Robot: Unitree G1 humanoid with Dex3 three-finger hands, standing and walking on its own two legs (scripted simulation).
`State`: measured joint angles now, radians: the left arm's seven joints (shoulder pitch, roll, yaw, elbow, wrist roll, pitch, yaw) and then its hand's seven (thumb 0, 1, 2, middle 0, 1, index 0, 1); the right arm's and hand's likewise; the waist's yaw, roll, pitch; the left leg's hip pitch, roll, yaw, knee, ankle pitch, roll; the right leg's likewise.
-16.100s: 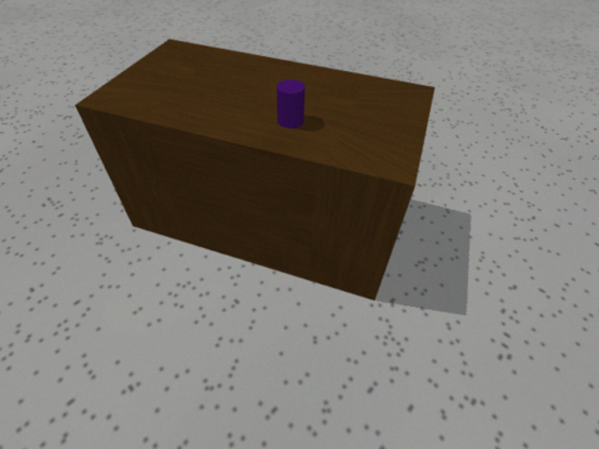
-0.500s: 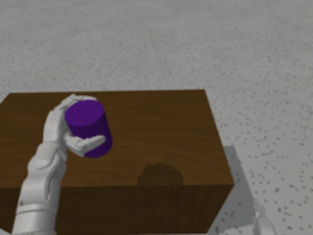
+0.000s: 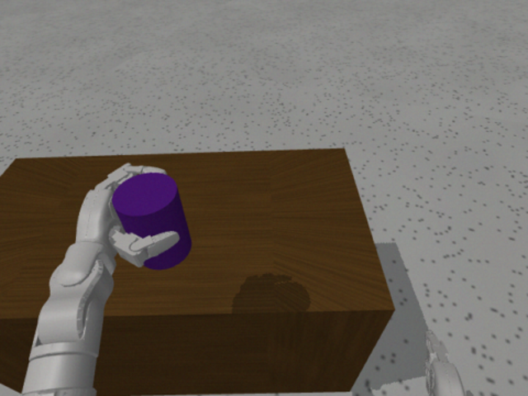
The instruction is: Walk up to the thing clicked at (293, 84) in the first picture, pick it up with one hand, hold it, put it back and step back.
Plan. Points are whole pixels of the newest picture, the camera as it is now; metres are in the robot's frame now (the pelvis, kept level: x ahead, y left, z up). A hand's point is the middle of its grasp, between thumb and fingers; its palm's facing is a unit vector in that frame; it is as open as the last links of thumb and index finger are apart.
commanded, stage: hold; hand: left
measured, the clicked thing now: (155, 222) +0.33 +0.16 +0.13
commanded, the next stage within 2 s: crouch in 1.04 s
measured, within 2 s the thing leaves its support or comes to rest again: neither
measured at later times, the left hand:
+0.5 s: hand (152, 219) +0.33 +0.16 +0.14, palm faces +0.03 -1.00 +0.00, open 11.3 cm
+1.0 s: hand (153, 213) +0.34 +0.16 +0.14, palm faces +0.04 -1.00 +0.00, open 11.3 cm
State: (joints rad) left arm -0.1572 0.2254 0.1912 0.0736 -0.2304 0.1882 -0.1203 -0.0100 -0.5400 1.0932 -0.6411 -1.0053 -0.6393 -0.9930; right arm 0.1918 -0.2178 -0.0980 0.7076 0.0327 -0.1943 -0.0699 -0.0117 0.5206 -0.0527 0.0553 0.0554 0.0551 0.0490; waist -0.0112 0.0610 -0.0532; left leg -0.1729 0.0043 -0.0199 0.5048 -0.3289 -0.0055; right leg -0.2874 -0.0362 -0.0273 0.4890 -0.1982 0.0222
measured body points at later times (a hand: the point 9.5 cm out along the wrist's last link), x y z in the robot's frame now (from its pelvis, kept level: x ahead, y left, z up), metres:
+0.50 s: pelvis +0.00 +0.00 +0.00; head -0.02 -0.02 +0.45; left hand +0.32 +0.21 +0.14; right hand +0.16 -0.27 -0.09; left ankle -0.04 +0.12 -0.74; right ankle +0.04 -0.13 -0.74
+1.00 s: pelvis +0.00 +0.00 +0.00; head -0.01 -0.02 +0.45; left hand +0.33 +0.21 +0.14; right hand +0.16 -0.27 -0.08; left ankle -0.04 +0.12 -0.74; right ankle +0.04 -0.13 -0.74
